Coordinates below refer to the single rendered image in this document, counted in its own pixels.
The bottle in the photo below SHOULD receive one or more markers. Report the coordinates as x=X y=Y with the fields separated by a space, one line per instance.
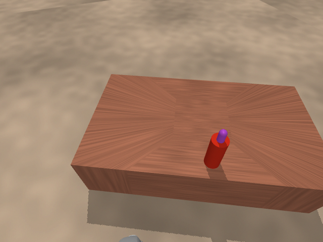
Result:
x=217 y=147

